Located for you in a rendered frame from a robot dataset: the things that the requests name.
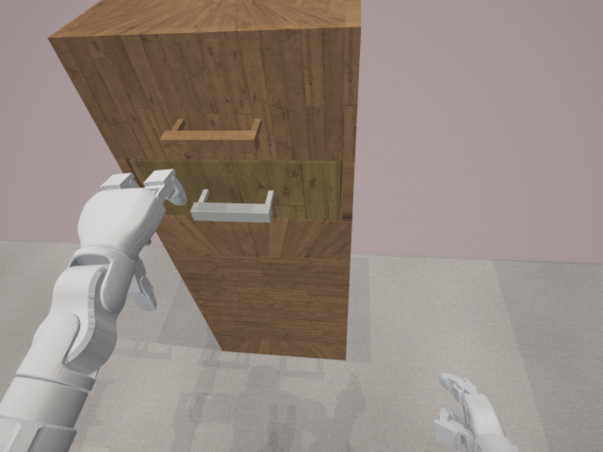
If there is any drawer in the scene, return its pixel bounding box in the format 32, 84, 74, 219
129, 159, 343, 220

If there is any cabinet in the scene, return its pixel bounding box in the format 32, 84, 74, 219
47, 0, 361, 361

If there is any left robot forearm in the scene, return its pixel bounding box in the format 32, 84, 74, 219
0, 246, 136, 452

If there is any right robot forearm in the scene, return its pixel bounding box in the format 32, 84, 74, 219
473, 433, 519, 452

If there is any left robot hand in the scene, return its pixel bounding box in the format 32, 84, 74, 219
77, 169, 187, 311

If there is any right robot hand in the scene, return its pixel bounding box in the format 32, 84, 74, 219
434, 373, 506, 452

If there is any handle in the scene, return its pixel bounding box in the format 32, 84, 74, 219
160, 131, 260, 153
190, 189, 274, 223

